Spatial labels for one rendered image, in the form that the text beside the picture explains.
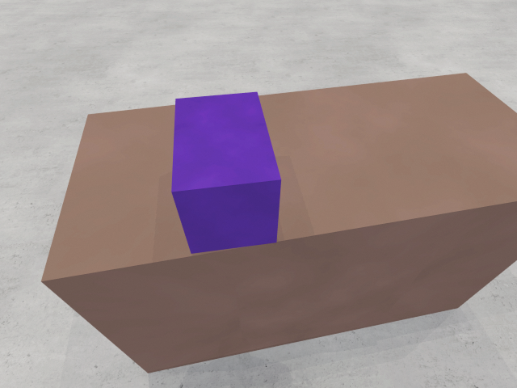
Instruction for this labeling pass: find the pedestal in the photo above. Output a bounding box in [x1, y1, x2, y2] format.
[41, 73, 517, 373]

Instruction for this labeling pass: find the carton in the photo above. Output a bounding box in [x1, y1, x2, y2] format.
[171, 92, 281, 254]

